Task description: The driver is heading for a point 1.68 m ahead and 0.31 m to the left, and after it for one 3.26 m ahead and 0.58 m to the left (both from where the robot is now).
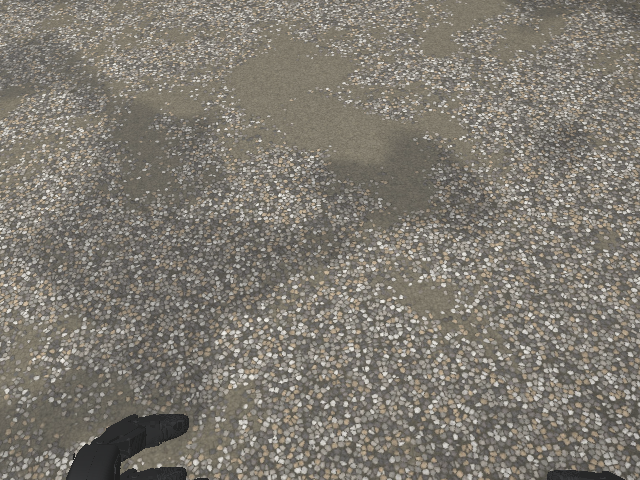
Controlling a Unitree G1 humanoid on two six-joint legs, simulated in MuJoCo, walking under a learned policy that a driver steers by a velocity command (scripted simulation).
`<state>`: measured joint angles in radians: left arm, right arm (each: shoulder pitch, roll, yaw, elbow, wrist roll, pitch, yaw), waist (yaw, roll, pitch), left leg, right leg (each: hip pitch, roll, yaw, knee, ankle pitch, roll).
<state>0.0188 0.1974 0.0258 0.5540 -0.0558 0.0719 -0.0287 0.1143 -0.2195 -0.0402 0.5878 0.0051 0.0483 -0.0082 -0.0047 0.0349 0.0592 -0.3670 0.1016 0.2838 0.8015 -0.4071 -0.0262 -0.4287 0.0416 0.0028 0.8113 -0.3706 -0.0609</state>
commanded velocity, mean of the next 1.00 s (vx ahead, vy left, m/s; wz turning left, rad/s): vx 1.00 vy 0.00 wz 0.35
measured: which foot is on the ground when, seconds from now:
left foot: down 0.00-1.00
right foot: down 0.00-1.00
